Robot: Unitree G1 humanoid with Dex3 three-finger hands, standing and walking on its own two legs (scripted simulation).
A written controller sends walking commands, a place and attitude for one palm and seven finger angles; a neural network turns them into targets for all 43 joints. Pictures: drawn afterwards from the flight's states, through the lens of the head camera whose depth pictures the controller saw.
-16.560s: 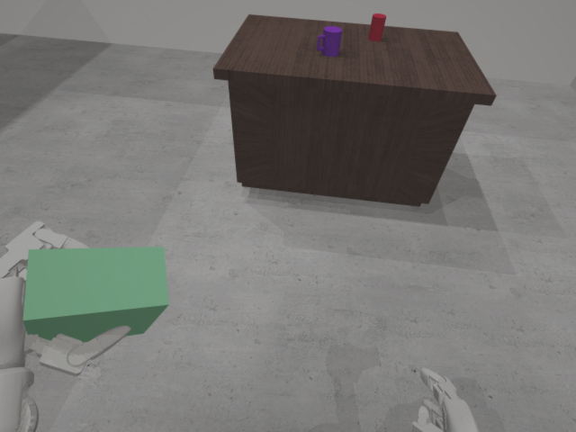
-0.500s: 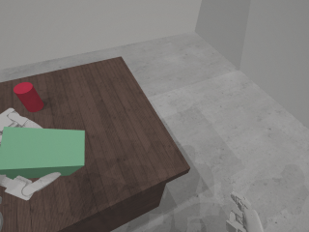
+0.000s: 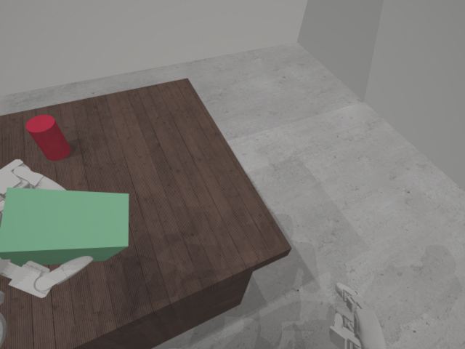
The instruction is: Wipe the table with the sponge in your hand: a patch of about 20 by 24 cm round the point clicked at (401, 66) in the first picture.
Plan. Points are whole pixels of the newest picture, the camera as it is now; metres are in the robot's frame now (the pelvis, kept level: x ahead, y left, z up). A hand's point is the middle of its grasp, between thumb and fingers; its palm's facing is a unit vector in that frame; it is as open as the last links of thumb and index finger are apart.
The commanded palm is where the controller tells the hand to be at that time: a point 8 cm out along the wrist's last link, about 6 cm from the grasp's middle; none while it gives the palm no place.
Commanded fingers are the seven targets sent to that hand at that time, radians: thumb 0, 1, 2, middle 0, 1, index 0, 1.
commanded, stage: shuffle to correct the standing spot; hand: left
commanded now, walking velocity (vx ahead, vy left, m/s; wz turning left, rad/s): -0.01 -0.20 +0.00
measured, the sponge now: (83, 231) +0.23 +0.21 +0.14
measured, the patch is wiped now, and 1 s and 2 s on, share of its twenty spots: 0.00 0.00 0.00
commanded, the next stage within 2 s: none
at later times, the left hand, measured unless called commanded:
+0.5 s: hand (57, 234) +0.22 +0.23 +0.16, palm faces +0.30 -0.86 -0.40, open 10.3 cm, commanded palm +0.16 +0.27 +0.18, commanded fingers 0.00 0.10 1.30 -1.20 -1.60 -1.20 -1.60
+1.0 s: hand (61, 229) +0.22 +0.23 +0.16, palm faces +0.29 -0.86 -0.42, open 10.3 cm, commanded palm +0.16 +0.27 +0.18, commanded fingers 0.00 0.10 1.30 -1.20 -1.60 -1.20 -1.60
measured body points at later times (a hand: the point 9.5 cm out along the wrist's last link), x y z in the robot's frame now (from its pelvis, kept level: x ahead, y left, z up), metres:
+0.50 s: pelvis +0.00 -0.01 +0.00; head +0.03 +0.01 +0.45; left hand +0.19 +0.27 +0.18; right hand +0.17 -0.25 -0.08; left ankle +0.02 +0.15 -0.73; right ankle +0.02 -0.09 -0.73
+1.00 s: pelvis +0.01 -0.01 +0.00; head +0.04 +0.01 +0.45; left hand +0.20 +0.27 +0.18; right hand +0.17 -0.25 -0.08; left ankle +0.02 +0.15 -0.73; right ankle +0.02 -0.09 -0.73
